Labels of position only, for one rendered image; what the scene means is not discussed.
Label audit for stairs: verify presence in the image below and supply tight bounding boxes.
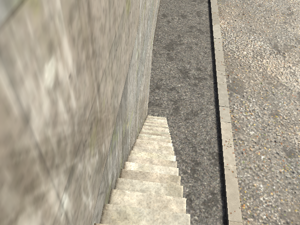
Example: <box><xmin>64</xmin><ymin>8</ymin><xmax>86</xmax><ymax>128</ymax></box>
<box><xmin>94</xmin><ymin>115</ymin><xmax>190</xmax><ymax>225</ymax></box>

